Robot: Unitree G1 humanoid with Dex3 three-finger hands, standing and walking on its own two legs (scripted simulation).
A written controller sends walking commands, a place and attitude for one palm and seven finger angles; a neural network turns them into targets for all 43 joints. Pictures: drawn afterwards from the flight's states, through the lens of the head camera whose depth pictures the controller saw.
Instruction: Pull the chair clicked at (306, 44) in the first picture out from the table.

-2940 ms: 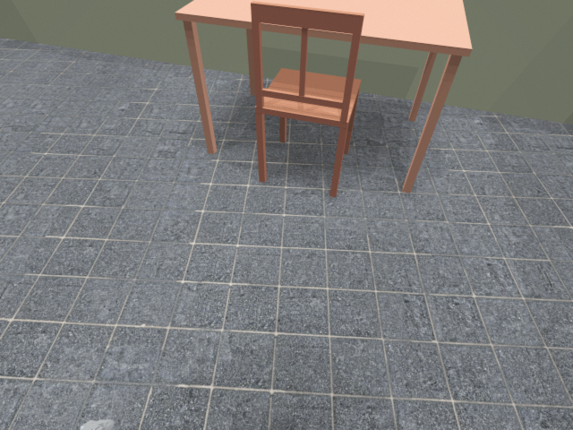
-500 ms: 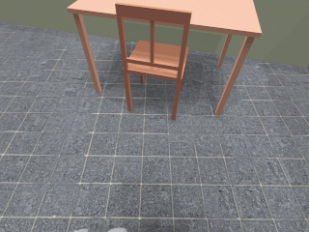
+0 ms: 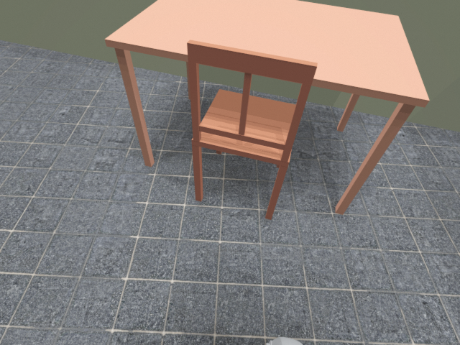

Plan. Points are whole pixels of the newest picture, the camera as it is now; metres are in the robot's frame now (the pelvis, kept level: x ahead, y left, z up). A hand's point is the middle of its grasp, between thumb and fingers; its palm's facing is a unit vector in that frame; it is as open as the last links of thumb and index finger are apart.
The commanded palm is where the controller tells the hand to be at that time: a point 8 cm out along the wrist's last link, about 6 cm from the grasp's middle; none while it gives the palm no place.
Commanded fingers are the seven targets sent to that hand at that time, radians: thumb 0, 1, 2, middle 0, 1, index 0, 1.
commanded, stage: turn to face it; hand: left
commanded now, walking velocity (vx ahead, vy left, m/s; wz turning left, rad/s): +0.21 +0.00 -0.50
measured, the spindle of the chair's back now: (244, 105) +0.89 +0.01 -0.11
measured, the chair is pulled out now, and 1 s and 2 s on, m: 0.00 0.00 0.00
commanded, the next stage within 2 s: take the last steps up to it in 0.14 s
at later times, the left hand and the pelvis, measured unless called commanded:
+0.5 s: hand (185, 293) +0.25 +0.11 -0.16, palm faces -0.08 -0.97 -0.21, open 7.2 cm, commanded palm none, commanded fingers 0.00 0.90 0.90 -0.20 -0.30 -0.20 -0.30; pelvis +0.15 -0.06 +0.00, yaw -7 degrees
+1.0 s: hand (191, 257) +0.34 +0.11 -0.17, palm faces -0.14 -0.97 -0.18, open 7.3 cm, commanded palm none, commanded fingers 0.00 0.90 0.90 -0.20 -0.30 -0.20 -0.30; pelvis +0.29 -0.06 +0.00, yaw -10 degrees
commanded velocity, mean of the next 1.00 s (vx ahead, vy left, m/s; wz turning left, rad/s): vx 0.23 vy -0.01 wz -0.12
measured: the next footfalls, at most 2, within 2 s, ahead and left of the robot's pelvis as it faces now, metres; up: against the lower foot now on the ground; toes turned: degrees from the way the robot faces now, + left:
right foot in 0.24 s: +0.23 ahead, -0.15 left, +0.00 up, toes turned -13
left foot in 0.66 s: +0.28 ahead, +0.06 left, +0.00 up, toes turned +1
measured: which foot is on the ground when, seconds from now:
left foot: down 0.00-0.24, up 0.26-0.64, down 0.66-1.00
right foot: up 0.00-0.22, down 0.24-0.68, up 0.70-1.00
